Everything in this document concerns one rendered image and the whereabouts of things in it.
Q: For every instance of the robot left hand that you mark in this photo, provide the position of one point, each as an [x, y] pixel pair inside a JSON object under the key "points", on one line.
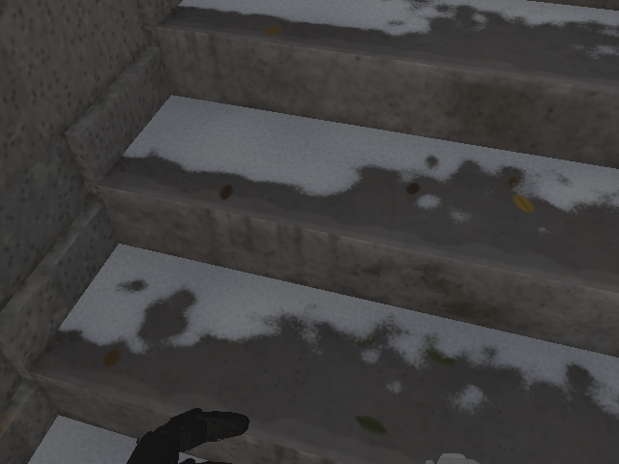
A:
{"points": [[185, 432]]}

